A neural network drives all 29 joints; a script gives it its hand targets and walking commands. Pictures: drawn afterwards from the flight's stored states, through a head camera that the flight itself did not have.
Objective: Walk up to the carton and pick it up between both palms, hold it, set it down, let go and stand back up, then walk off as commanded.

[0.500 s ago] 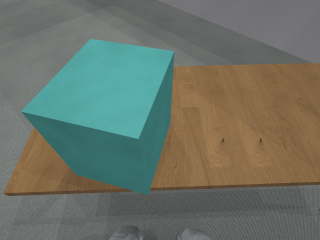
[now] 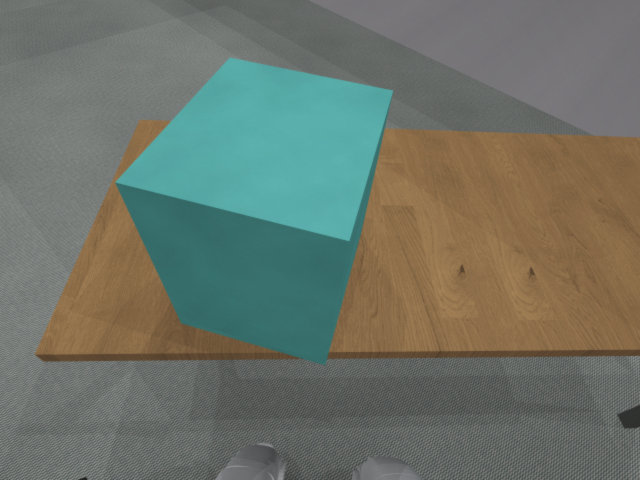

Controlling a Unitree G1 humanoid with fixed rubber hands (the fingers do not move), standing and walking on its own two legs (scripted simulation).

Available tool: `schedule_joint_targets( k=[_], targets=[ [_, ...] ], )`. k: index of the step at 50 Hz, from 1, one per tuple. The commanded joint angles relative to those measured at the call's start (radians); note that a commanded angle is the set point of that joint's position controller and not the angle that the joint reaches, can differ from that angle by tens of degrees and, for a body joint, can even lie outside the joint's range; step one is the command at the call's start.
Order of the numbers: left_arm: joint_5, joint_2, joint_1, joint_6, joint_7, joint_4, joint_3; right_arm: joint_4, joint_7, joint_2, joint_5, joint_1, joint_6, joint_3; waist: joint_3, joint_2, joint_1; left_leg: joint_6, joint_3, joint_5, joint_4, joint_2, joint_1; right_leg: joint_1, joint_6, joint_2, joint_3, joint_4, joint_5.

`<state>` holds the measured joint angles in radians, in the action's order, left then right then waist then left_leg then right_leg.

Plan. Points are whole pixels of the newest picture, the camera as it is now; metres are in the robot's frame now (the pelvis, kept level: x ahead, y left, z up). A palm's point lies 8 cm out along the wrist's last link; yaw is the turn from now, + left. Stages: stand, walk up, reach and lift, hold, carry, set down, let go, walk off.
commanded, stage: walk up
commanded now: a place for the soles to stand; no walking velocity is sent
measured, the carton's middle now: (278, 216) +0.42 +0.07 +0.07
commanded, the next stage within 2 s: none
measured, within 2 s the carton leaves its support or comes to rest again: neither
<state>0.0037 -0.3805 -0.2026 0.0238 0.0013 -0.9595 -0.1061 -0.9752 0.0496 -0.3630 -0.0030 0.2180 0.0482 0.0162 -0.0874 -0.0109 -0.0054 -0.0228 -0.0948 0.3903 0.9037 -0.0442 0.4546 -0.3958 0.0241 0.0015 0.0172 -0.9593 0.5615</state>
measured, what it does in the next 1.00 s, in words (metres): steps on the spot: right foot, then left foot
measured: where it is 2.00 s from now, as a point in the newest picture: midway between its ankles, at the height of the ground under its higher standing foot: outside the picture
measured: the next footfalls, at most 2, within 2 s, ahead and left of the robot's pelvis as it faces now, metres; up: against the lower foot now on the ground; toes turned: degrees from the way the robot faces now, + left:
right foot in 0.12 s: +0.02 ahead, -0.13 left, +0.00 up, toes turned -1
left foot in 0.48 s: -0.05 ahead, +0.11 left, +0.00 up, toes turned -5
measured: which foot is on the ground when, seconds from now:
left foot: down 0.00-0.14, up 0.16-0.46, down 0.48-0.80, up 0.82-1.00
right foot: up 0.00-0.10, down 0.12-1.00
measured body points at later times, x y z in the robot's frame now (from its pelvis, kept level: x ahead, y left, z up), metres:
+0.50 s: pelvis -0.08 -0.01 -0.01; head -0.09 -0.02 +0.44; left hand -0.02 +0.31 -0.12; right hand -0.02 -0.33 -0.13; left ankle -0.10 +0.12 -0.70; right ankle -0.02 -0.13 -0.69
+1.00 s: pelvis -0.07 -0.02 +0.00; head -0.06 -0.02 +0.45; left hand -0.01 +0.30 -0.12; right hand -0.01 -0.33 -0.12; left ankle -0.06 +0.12 -0.68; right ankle -0.03 -0.13 -0.69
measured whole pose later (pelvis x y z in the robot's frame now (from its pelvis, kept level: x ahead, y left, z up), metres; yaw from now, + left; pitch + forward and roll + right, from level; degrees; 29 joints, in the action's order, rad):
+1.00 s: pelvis -0.07 -0.02 +0.00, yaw +1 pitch -5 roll +1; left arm 0.00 -0.37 -0.20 0.00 -0.01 -0.97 -0.10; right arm -0.98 0.04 -0.37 0.00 0.26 0.06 0.03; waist -0.11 -0.01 -0.01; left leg 0.00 -0.10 0.54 0.96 -0.04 0.37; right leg -0.39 0.02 0.03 0.02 -0.89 0.42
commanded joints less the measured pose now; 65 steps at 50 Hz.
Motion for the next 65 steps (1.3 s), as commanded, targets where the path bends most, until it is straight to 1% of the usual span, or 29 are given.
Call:
schedule_joint_targets(
  k=[1, 2, 5, 7, 8, 9, 11, 17, 20, 23, 24, 25, 26, 27, 29, 31, 34, 36, 38, 40, 41, 43, 50, 52, 54, 55, 58, 61, 65],
  targets=[
    [-0.011, -0.209, 0.053, -0.008, 0.011, 0.086, -0.048, 0.086, 0.024, -0.319, -0.020, -0.032, 0.022, 0.083, 0.078, 0.174, 0.010, -0.229, -0.550, -0.465, -0.405, 0.288, -0.130, -0.081, 0.007, 0.023, -0.110, -0.044, 0.003],
    [-0.009, -0.202, 0.027, -0.007, 0.010, 0.069, -0.051, 0.095, 0.021, -0.323, -0.031, -0.067, 0.017, 0.090, 0.085, 0.241, -0.003, -0.207, -0.538, -0.387, -0.420, 0.277, -0.075, -0.027, 0.007, 0.027, -0.109, -0.019, -0.021],
    [0.010, -0.193, -0.060, -0.020, 0.012, 0.031, -0.051, 0.103, 0.018, -0.290, -0.017, -0.144, 0.003, 0.070, 0.090, 0.150, -0.069, -0.145, -0.453, -0.333, -0.335, 0.229, 0.120, 0.203, 0.032, 0.036, -0.092, 0.235, -0.158],
    [0.023, -0.261, -0.035, -0.040, 0.011, 0.034, -0.066, 0.094, 0.018, -0.193, -0.009, -0.121, -0.010, 0.055, 0.040, -0.147, -0.051, -0.031, -0.100, -0.085, 0.078, -0.050, 0.234, 0.173, 0.116, 0.293, -0.450, 0.605, -0.133],
    [0.022, -0.292, 0.052, -0.040, 0.009, 0.066, -0.064, 0.079, 0.027, -0.219, -0.017, -0.105, -0.019, 0.064, -0.020, -0.085, -0.021, -0.007, -0.061, 0.175, 0.191, -0.057, 0.206, 0.036, 0.131, 0.376, -0.532, 0.669, -0.086],
    [0.027, -0.323, 0.092, -0.040, 0.008, 0.086, -0.075, 0.060, 0.021, -0.255, -0.020, -0.064, -0.027, 0.078, -0.013, -0.105, -0.024, -0.008, -0.060, 0.182, 0.273, -0.031, 0.139, -0.043, 0.179, 0.408, -0.557, 0.696, 0.104],
    [0.035, -0.296, 0.099, -0.043, 0.012, 0.087, -0.068, 0.045, 0.004, -0.270, -0.015, -0.042, -0.030, 0.082, -0.136, -0.100, -0.015, -0.012, -0.065, 0.094, 0.302, -0.022, 0.181, -0.112, 0.117, 0.344, -0.495, 0.720, 0.230],
    [0.036, -0.256, 0.142, -0.044, 0.002, 0.118, -0.059, 0.003, -0.018, -0.247, -0.020, 0.065, -0.027, 0.086, -0.116, -0.149, -0.010, 0.034, 0.015, 0.101, 0.259, 0.007, 0.046, -0.152, 0.170, 0.280, -0.400, 0.675, 0.319],
    [0.051, -0.273, 0.150, -0.030, -0.008, 0.117, -0.056, 0.010, -0.023, -0.241, -0.023, 0.078, -0.014, 0.086, -0.110, -0.265, -0.011, 0.029, 0.097, 0.206, 0.092, 0.017, -0.044, -0.195, 0.172, 0.266, -0.357, 0.685, 0.372],
    [0.040, -0.273, 0.226, -0.017, -0.015, 0.126, -0.045, -0.052, -0.022, -0.217, -0.034, 0.239, -0.001, 0.093, -0.092, -0.197, 0.083, -0.012, 0.135, 0.141, -0.222, 0.010, -0.299, -0.261, 0.113, 0.216, -0.254, 0.554, 0.286],
    [0.033, -0.227, 0.213, -0.006, -0.012, 0.119, -0.030, -0.070, -0.017, -0.212, -0.036, 0.294, 0.009, 0.096, -0.105, -0.054, 0.089, -0.035, 0.026, 0.174, -0.335, 0.014, -0.331, -0.279, 0.078, 0.164, -0.197, 0.320, 0.213],
    [0.017, -0.153, 0.197, -0.001, -0.007, 0.132, -0.015, -0.060, -0.007, -0.265, -0.062, 0.303, 0.022, 0.096, -0.114, 0.238, 0.095, -0.088, -0.380, 0.360, -0.566, 0.165, -0.235, -0.300, 0.017, 0.043, -0.095, -0.031, 0.109],
    [0.014, -0.178, 0.174, 0.000, 0.000, 0.139, -0.023, -0.009, 0.002, -0.330, -0.061, 0.145, 0.030, 0.097, -0.197, 0.195, 0.013, -0.122, -0.688, 0.418, -0.683, 0.277, -0.115, -0.362, -0.011, -0.022, -0.077, -0.111, 0.056],
    [0.019, -0.224, 0.214, -0.013, 0.003, 0.155, -0.027, 0.031, 0.009, -0.350, -0.046, 0.079, 0.033, 0.097, -0.256, 0.090, 0.008, -0.150, -0.808, 0.307, -0.686, 0.330, -0.055, -0.374, -0.004, 0.011, -0.140, -0.083, 0.016],
    [0.014, -0.237, 0.215, -0.024, -0.008, 0.117, -0.034, 0.035, 0.019, -0.327, -0.042, 0.061, 0.058, 0.085, -0.188, 0.064, 0.003, -0.147, -0.710, 0.044, -0.597, 0.299, -0.107, -0.272, 0.000, 0.053, -0.136, -0.026, -0.024],
    [0.011, -0.225, 0.171, -0.026, -0.014, 0.101, -0.036, 0.031, 0.014, -0.319, -0.043, 0.067, 0.066, 0.082, -0.109, 0.156, -0.005, -0.130, -0.570, -0.250, -0.513, 0.263, -0.181, -0.193, 0.006, 0.050, -0.103, 0.024, -0.025],
    [0.007, -0.220, 0.133, -0.036, -0.012, 0.095, -0.036, 0.045, 0.016, -0.297, -0.028, 0.073, 0.064, 0.072, -0.004, 0.165, -0.013, -0.180, -0.508, -0.509, -0.387, 0.253, -0.258, -0.087, 0.015, 0.037, -0.092, 0.131, -0.030],
    [-0.004, -0.208, 0.088, -0.053, -0.005, 0.081, -0.031, 0.067, 0.015, -0.292, -0.011, 0.010, 0.062, 0.067, 0.012, 0.133, -0.053, -0.130, -0.363, -0.631, -0.291, 0.197, -0.164, 0.083, 0.030, 0.066, -0.083, 0.290, -0.433],
    [0.004, -0.268, -0.040, -0.067, -0.003, 0.035, -0.061, 0.095, 0.018, -0.223, 0.009, -0.005, 0.060, 0.051, 0.146, 0.011, -0.102, -0.032, -0.103, -0.583, -0.021, 0.053, 0.007, 0.417, 0.102, 0.180, -0.226, 0.411, -0.640],
    [-0.005, -0.302, -0.051, -0.073, -0.002, 0.044, -0.053, 0.076, 0.027, -0.207, 0.001, 0.061, 0.035, 0.049, 0.125, -0.062, -0.059, -0.011, 0.003, 0.199, 0.179, -0.025, 0.081, 0.386, 0.214, 0.398, -0.488, 0.506, -0.622],
    [0.003, -0.302, -0.040, -0.073, -0.003, 0.048, -0.057, 0.054, 0.028, -0.234, -0.006, 0.063, 0.022, 0.058, 0.065, -0.037, -0.056, -0.019, 0.001, 0.270, 0.199, -0.003, 0.119, 0.350, 0.207, 0.406, -0.531, 0.546, -0.443],
    [0.016, -0.300, 0.006, -0.067, 0.003, 0.065, -0.059, 0.056, 0.014, -0.238, -0.008, 0.050, 0.017, 0.063, -0.017, -0.041, -0.046, -0.024, -0.006, 0.218, 0.211, 0.017, 0.132, 0.184, 0.177, 0.380, -0.514, 0.619, -0.218],
    [0.020, -0.255, 0.166, -0.051, -0.014, 0.100, -0.038, -0.001, -0.007, -0.232, -0.013, 0.166, 0.029, 0.075, 0.005, -0.138, 0.047, -0.021, 0.090, 0.019, -0.167, 0.039, -0.169, -0.075, 0.140, 0.258, -0.264, 0.495, -0.059],
    [0.014, -0.221, 0.163, -0.038, -0.014, 0.097, -0.017, -0.022, -0.002, -0.268, -0.022, 0.187, 0.043, 0.090, 0.040, -0.037, 0.060, -0.042, -0.061, -0.064, -0.349, 0.048, -0.246, -0.103, 0.064, 0.159, -0.167, 0.297, -0.098],
    [0.004, -0.167, 0.163, -0.021, -0.008, 0.105, -0.011, 0.019, 0.015, -0.353, -0.042, 0.085, 0.055, 0.090, -0.001, 0.137, 0.019, -0.176, -0.639, -0.025, -0.560, 0.311, -0.137, -0.158, 0.003, 0.006, -0.055, 0.051, 0.014],
    [-0.003, -0.209, 0.169, -0.021, 0.000, 0.092, -0.027, 0.025, 0.014, -0.368, -0.039, 0.038, 0.058, 0.083, -0.036, 0.115, 0.014, -0.241, -0.720, -0.046, -0.556, 0.352, -0.090, -0.143, 0.008, 0.012, -0.099, -0.007, 0.108],
    [0.000, -0.207, 0.120, -0.029, -0.009, 0.064, -0.029, 0.032, 0.019, -0.332, -0.024, -0.004, 0.064, 0.070, 0.004, 0.124, -0.018, -0.202, -0.544, -0.295, -0.442, 0.271, -0.148, -0.072, 0.021, 0.038, -0.087, 0.105, 0.009],
    [0.001, -0.216, 0.069, -0.046, -0.005, 0.046, -0.032, 0.037, 0.013, -0.299, -0.017, -0.067, 0.054, 0.053, 0.022, 0.098, -0.054, -0.128, -0.393, -0.476, -0.339, 0.204, 0.009, 0.153, 0.028, 0.065, -0.097, 0.278, -0.342],
    [0.004, -0.268, 0.036, -0.063, -0.005, 0.041, -0.039, 0.026, 0.012, -0.245, 0.002, -0.040, 0.035, 0.049, 0.135, -0.048, -0.056, -0.013, -0.011, -0.131, -0.009, 0.016, -0.001, 0.228, 0.195, 0.303, -0.370, 0.481, -0.357]
  ],
)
